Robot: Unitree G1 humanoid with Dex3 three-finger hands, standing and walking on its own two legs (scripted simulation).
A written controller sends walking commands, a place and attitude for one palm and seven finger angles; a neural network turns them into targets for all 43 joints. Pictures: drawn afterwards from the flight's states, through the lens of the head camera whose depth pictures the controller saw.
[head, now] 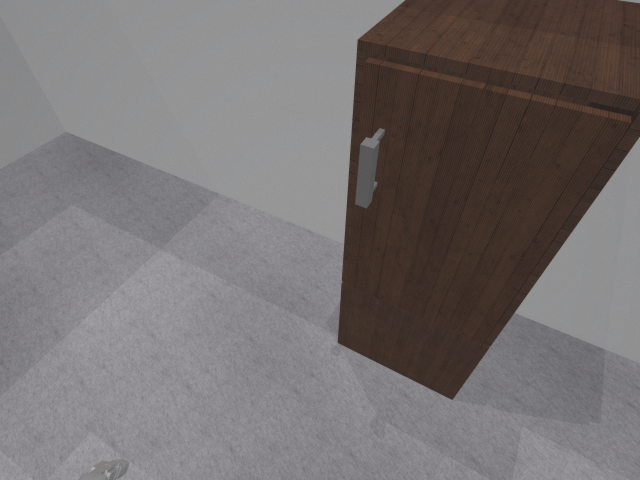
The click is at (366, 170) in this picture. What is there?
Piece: cupboard door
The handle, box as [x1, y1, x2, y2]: [355, 128, 384, 207]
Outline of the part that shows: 380,128 371,138 366,137 360,144 355,203 366,207 371,201 372,192 377,183 374,181 379,140 384,132 384,129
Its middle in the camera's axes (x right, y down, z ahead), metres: +0.09 -0.12 +0.69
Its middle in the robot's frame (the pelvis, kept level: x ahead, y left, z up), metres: +0.61 -0.06 +0.05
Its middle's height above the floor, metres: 0.82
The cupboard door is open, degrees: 0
